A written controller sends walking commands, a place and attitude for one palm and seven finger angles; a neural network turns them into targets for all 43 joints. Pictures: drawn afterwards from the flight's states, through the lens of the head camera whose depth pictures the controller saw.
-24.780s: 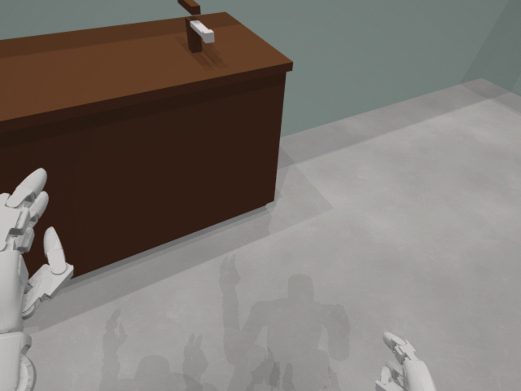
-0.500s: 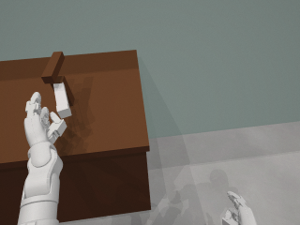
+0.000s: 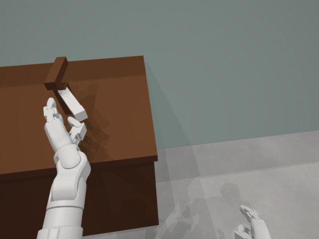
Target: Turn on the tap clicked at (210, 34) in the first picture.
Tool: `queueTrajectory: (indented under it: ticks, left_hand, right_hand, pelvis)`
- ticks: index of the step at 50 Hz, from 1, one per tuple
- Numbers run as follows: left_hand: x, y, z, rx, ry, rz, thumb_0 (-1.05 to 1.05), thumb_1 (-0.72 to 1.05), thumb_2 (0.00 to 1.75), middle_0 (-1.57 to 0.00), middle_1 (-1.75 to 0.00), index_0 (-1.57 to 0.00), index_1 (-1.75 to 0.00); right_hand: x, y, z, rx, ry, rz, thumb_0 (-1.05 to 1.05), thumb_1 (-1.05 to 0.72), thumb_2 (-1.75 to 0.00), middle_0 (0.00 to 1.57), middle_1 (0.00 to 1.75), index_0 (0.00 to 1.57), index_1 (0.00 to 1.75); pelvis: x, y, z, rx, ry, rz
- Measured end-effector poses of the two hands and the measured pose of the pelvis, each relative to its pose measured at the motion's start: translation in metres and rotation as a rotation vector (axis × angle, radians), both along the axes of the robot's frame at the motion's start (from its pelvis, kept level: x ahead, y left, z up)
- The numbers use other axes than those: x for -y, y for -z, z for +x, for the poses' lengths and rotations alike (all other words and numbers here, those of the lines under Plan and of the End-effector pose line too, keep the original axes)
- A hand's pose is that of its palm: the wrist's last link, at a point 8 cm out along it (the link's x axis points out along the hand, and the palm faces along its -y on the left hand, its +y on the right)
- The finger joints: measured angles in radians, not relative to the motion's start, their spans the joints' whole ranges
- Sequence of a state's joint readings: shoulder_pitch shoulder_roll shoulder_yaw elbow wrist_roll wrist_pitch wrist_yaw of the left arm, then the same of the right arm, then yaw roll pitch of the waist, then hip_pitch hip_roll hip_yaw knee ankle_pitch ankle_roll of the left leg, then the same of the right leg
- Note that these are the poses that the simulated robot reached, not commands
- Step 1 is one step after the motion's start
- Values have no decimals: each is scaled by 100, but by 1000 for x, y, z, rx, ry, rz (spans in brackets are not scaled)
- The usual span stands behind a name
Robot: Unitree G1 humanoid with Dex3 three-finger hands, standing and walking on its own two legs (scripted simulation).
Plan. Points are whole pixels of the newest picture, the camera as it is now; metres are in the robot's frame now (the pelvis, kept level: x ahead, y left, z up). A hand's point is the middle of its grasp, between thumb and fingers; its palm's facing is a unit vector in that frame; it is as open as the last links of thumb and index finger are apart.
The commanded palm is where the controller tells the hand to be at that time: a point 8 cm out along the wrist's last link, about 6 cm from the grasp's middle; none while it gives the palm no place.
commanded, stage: push the lever round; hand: left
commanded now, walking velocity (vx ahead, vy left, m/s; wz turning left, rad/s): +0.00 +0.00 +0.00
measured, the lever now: (79, 113) +0.38 +0.25 +0.13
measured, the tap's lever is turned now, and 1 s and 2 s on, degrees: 31 53 67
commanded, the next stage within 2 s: lift the hand up off the lever in 1.34 s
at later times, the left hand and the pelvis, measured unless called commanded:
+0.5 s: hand (96, 116) +0.37 +0.20 +0.12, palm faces +0.71 -0.70 -0.06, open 7.7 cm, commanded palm +0.32 +0.23 +0.13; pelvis +0.00 +0.00 +0.00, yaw +0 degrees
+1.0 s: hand (105, 113) +0.39 +0.19 +0.13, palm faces +0.78 -0.63 -0.09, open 7.7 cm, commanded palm +0.34 +0.21 +0.13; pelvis +0.00 -0.01 +0.00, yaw +0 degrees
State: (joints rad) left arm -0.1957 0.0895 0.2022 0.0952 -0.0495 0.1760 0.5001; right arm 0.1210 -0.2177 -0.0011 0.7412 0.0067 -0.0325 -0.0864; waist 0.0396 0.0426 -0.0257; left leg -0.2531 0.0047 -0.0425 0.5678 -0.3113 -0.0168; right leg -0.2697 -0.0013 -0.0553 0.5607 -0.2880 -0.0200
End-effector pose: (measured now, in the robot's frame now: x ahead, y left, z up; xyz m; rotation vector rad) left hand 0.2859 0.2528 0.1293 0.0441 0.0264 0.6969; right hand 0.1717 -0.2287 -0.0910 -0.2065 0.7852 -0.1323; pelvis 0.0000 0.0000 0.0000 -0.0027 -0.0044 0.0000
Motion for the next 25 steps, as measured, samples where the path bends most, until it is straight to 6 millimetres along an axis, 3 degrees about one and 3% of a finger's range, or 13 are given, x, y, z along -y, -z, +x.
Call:
queueTrajectory:
  ticks: [25]
  left_hand:
    - [26,0,35,-38,-104,-18,1,91,91,-15,-15,-15,-15]
  right_hand:
    - [-3,8,-6,-75,-2,9,1,-90,-90,20,30,21,30]
  pelvis:
    - [-1,1,1,-23,-4,-3]
